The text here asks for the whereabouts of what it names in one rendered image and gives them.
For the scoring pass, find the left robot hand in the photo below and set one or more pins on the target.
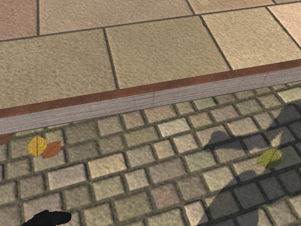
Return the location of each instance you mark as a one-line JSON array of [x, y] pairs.
[[46, 218]]

